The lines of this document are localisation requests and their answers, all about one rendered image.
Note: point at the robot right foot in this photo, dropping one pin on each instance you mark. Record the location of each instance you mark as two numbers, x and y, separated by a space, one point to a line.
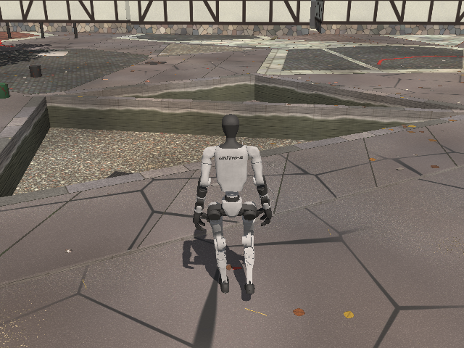
249 288

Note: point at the left robot upper arm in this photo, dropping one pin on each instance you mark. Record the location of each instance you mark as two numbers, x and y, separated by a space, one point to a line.
208 153

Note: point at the robot right forearm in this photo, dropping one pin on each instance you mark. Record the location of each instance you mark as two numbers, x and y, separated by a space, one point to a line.
263 194

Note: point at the robot right shin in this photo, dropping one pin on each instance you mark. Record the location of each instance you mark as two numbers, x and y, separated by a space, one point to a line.
249 260

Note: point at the robot left forearm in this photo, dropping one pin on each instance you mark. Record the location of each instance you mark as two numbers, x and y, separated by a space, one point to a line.
200 197

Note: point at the right robot upper arm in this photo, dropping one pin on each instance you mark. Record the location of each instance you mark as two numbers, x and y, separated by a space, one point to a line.
254 153

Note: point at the right robot hand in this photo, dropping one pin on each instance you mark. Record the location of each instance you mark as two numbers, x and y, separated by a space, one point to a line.
267 216

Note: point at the left robot hand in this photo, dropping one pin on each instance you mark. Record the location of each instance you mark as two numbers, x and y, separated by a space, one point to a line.
197 221

